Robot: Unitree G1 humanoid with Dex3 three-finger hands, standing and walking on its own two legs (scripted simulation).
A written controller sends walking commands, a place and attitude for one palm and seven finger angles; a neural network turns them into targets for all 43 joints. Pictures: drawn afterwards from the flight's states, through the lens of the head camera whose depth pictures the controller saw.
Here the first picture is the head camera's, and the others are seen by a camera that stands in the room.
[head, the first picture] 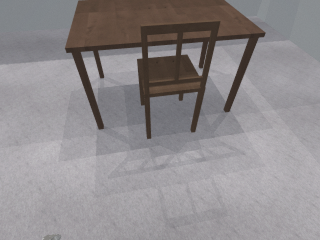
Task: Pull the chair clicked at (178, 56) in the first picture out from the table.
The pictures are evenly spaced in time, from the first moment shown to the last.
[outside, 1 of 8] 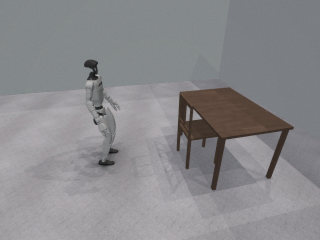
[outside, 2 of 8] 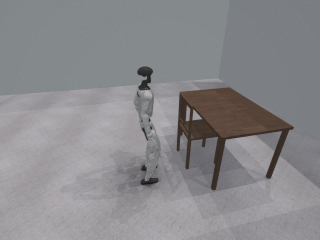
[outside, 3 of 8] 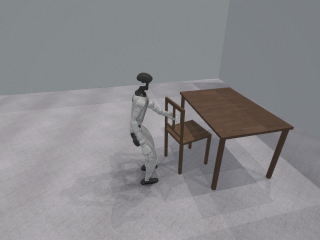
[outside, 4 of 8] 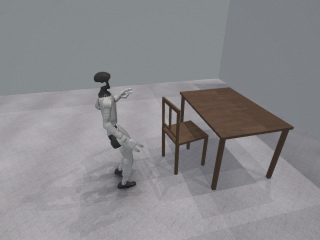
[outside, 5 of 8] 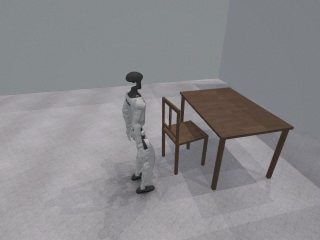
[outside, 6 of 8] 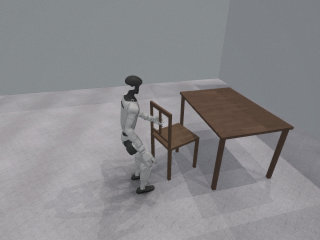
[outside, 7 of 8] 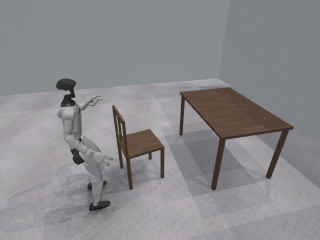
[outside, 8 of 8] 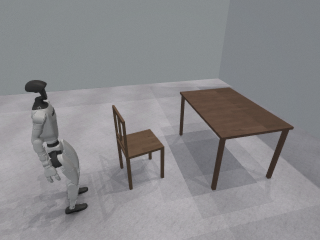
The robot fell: no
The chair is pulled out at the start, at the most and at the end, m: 0.00 0.77 0.77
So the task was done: yes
